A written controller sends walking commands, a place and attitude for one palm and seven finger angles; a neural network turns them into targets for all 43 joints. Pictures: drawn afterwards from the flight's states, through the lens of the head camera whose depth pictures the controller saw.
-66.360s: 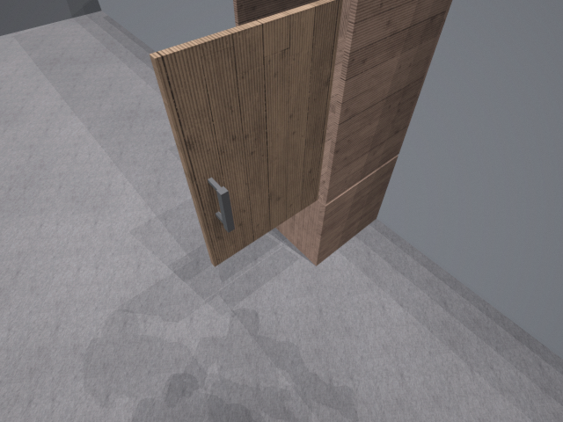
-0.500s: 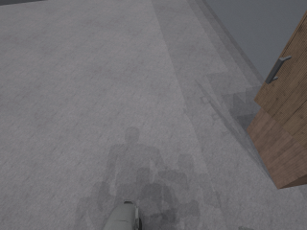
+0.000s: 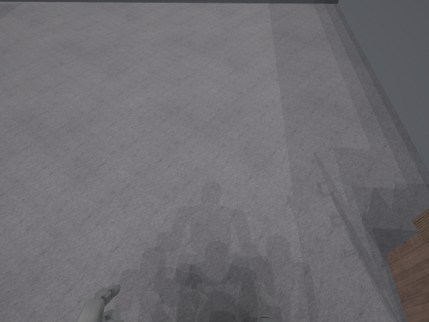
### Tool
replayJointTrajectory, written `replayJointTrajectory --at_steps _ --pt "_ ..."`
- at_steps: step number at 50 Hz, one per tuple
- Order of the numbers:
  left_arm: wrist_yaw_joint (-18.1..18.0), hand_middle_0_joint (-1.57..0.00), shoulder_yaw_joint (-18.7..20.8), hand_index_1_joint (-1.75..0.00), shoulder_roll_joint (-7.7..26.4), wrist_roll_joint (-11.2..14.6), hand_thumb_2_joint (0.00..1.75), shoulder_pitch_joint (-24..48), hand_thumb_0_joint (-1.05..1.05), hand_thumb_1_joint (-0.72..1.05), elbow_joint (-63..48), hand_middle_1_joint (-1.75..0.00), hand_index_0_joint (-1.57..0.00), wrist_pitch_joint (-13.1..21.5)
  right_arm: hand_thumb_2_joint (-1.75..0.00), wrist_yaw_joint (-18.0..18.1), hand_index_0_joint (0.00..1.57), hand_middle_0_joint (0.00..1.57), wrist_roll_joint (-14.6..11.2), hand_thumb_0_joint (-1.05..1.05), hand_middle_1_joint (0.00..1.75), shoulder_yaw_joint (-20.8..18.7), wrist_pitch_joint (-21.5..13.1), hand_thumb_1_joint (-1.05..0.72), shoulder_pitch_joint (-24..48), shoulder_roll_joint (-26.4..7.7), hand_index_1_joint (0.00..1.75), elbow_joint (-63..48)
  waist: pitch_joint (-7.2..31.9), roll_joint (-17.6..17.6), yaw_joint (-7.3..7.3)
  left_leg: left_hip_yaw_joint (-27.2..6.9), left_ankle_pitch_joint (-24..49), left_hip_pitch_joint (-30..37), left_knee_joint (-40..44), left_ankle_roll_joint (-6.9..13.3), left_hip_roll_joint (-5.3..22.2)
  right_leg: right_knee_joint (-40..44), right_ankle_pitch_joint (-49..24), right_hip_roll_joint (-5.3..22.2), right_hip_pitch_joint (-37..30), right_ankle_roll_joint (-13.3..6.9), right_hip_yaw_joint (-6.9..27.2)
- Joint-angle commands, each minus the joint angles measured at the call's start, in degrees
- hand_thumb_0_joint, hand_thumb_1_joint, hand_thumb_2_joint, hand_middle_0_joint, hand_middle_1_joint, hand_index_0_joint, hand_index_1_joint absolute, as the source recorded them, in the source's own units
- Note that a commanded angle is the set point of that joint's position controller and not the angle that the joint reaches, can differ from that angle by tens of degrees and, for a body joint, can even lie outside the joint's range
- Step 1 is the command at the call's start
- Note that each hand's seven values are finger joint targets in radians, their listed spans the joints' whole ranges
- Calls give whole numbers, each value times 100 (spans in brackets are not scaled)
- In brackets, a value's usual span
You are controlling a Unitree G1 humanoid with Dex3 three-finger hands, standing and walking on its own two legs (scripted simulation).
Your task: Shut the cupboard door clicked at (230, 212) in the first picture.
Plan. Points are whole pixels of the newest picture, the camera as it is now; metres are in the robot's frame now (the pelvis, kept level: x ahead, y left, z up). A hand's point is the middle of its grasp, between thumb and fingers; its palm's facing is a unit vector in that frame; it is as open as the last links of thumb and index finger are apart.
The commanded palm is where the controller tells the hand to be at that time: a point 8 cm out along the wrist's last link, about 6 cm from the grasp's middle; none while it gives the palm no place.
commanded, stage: walk to a spot facing it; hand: left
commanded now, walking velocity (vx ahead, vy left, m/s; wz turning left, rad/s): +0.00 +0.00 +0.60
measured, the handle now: out of the picture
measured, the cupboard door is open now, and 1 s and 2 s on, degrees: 16 16 16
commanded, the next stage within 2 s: turn to face it in 0.18 s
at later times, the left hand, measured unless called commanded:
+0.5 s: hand out of the picture +0.05 +0.19 -0.17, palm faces +0.29 -0.92 -0.26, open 7.3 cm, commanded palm none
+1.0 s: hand (135, 267) +0.26 +0.20 -0.15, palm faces -0.05 -0.97 -0.24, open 7.4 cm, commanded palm none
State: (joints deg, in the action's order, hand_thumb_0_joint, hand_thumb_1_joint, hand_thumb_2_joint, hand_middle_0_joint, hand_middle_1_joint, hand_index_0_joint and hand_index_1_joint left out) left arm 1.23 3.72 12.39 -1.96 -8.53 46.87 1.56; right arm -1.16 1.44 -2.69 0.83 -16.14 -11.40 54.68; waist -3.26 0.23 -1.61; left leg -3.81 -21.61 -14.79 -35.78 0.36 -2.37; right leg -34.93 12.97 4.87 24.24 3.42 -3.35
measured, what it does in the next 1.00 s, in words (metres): walks ahead: left foot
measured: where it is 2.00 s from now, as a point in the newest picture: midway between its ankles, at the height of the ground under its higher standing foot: outside the picture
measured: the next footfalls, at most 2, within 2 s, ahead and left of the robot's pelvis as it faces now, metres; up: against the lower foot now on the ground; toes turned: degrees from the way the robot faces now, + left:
left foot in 0.40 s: +0.15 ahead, +0.11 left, +0.00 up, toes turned +4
right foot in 1.10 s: +0.17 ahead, -0.15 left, +0.00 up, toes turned -14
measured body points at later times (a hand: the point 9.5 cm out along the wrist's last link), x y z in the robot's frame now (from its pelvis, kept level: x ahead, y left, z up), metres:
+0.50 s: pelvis +0.12 +0.00 +0.00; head +0.15 +0.02 +0.45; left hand +0.04 +0.24 -0.15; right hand +0.31 -0.19 -0.12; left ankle +0.12 +0.11 -0.72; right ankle +0.10 -0.14 -0.70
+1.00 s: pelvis +0.15 -0.01 +0.01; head +0.20 +0.00 +0.46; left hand +0.26 +0.25 -0.13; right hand +0.18 -0.28 -0.12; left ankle +0.11 +0.11 -0.72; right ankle +0.13 -0.12 -0.68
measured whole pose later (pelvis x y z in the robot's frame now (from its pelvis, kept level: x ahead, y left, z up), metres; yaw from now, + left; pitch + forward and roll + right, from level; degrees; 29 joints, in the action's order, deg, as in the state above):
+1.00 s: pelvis +0.15 -0.01 +0.01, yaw -6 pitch +0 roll -1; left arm 0.9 5.6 14.9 -1.3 -8.2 52.6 -4.4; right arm 2.3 1.9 -2.2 1.2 -12.4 -12.9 53.4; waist -6.4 -0.7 0.3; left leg 8.4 -19.7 -9.9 -29.8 -0.5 5.4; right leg -52.0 26.9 0.3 23.7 1.6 -3.1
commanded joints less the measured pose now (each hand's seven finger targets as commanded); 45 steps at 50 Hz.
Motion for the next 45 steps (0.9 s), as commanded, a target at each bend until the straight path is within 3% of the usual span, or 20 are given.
replayJointTrajectory --at_steps 1,2,5,11,15,17,18,19,20,23,28,29,31,33,36,38,39,40,41,45 --pt "-238 -20 376 -30 1451 4 90 -1659 0 90 36 -30 -20 85 -90 96 20 20 -19 0 30 -291 -178 -90 386 -768 30 -753 919 -1529 694 85 -1503 -2621 -3413 -16 154 1948 190 2596 -2813 -1253 2947" --pt "-296 -20 347 -30 1224 18 90 -1262 0 90 -29 -30 -20 49 -90 94 20 20 -19 0 30 -313 -148 -90 368 -657 30 -697 761 -1410 488 50 -1141 -2615 -3890 -34 341 1871 49 2514 -2464 -1270 2683" --pt "-311 -20 178 -30 691 24 90 -684 0 90 -102 -30 -20 76 -90 -39 20 20 -6 0 30 -192 -7 -90 478 -362 30 -557 332 -879 189 243 -255 -2216 -3602 -169 632 1604 -1708 1790 -1649 -976 533" --pt "-300 -20 185 -30 767 39 90 -804 0 90 55 -30 -20 44 -90 -120 20 20 -9 0 30 -87 130 -90 569 -182 30 -628 474 -928 167 859 173 -1722 -1887 -225 480 1281 -3357 1484 -2136 -761 -679" --pt "-304 -20 232 -30 850 3 90 -1014 0 90 158 -30 -20 16 -90 -89 20 20 -22 0 30 -23 64 -90 862 -206 30 -810 456 -1034 326 1059 122 -1182 -662 -62 357 856 -3869 1610 -2244 -852 -578" --pt "-307 -20 187 -30 803 38 90 -995 0 90 262 -30 -20 17 -90 -34 20 20 -1 0 30 -8 -21 -90 343 -307 30 -607 745 -798 70 1051 1035 84 560 31 222 244 -3616 1313 -1882 -684 -633" --pt "-310 -20 111 -30 677 100 90 -1036 0 90 261 -30 -20 -8 -90 1 20 20 40 0 30 -65 -99 -90 -121 -680 30 -455 1117 -72 -137 635 2959 1373 911 206 778 -487 -2407 960 -1121 -398 -795" --pt "-324 -20 -8 -30 287 174 90 -1271 0 90 194 -30 -20 -58 -90 68 20 20 49 0 30 -157 -147 -90 -447 -1241 30 -379 1519 1515 -197 -1057 5529 2279 880 975 2296 -1360 1255 244 -7 -64 -741" --pt "-377 -20 -93 -30 244 106 90 -1122 0 90 217 -30 -20 -110 -90 127 20 20 8 0 30 -125 -83 -90 -425 -1333 30 -285 1430 1269 -240 -883 5618 1797 1022 1328 2674 -1893 2798 82 -208 -176 -129" --pt "-307 -20 -89 -30 301 112 90 -955 0 90 594 -30 -20 -264 -90 317 20 20 2 0 30 14 -130 -90 630 -921 30 -388 584 1435 17 -211 4170 871 1374 1117 2339 -1867 2040 143 -111 -138 335" --pt "-117 -20 16 -30 237 43 90 -1639 0 90 958 -30 -20 -366 -90 282 20 20 -45 0 30 -92 114 -90 1402 -1045 30 -437 209 442 455 717 879 -146 953 494 1788 -120 409 -283 -919 -207 -25" --pt "-112 -20 58 -30 362 12 90 -1657 0 90 935 -30 -20 -365 -90 266 20 20 -63 0 30 -127 171 -90 1477 -970 30 -488 -48 87 470 894 103 -425 663 269 1488 335 -71 -216 -797 -313 388" --pt "-124 -20 152 -30 938 -38 90 -1273 0 90 702 -30 -20 -323 -90 217 20 20 -106 0 30 -117 237 -90 1287 -501 30 -642 -171 -1203 298 1331 -925 -478 -645 -131 418 1706 118 883 -65 -886 2161" --pt "-207 -20 228 -30 993 -14 90 -1075 0 90 614 -30 -20 -266 -90 225 20 20 -94 0 30 -122 220 -90 1543 -436 30 -757 -157 -1643 437 710 -956 -923 -1802 -124 287 1995 -694 1090 -387 -1403 2920" --pt "-267 -20 332 -30 909 -20 90 -955 0 90 592 -30 -20 -274 -90 293 20 20 -163 0 30 -89 43 -90 1196 -371 30 -662 558 -1315 346 407 -869 -1052 -876 -119 340 982 -3191 899 -1765 -1378 2353" --pt "-268 -20 362 -30 887 57 90 -747 0 90 544 -30 -20 -311 -90 328 20 20 -169 0 30 -74 -33 -90 641 -342 30 -426 982 -901 132 535 359 12 805 -157 294 458 -3236 552 -1691 -1025 1997" --pt "-246 -20 326 -30 680 126 90 -679 0 90 489 -30 -20 -327 -90 362 20 20 -137 0 30 -91 -109 -90 418 -523 30 -333 1114 -342 39 353 1365 1068 1521 -93 702 115 -2441 168 -926 -712 1648" --pt "-177 -20 257 -30 387 171 90 -743 0 90 366 -30 -20 -338 -90 397 20 20 -56 0 30 -168 -146 -90 346 -970 30 -368 1108 1056 82 -785 2844 1774 1622 388 1922 -615 -225 -519 193 -334 959" --pt "-157 -20 223 -30 370 112 90 -629 0 90 237 -30 -20 -336 -90 413 20 20 -22 0 30 -193 -90 -90 195 -1127 30 -400 824 1451 5 -1080 3559 1428 1699 982 2721 -1669 2012 -577 524 -196 529" --pt "-35 -20 220 -30 410 71 90 -103 0 90 172 -30 -20 -453 -90 438 20 20 51 0 30 -138 -80 -90 421 -988 30 -487 157 1001 136 26 4860 1184 1282 978 2269 -2492 1776 -286 796 -108 356"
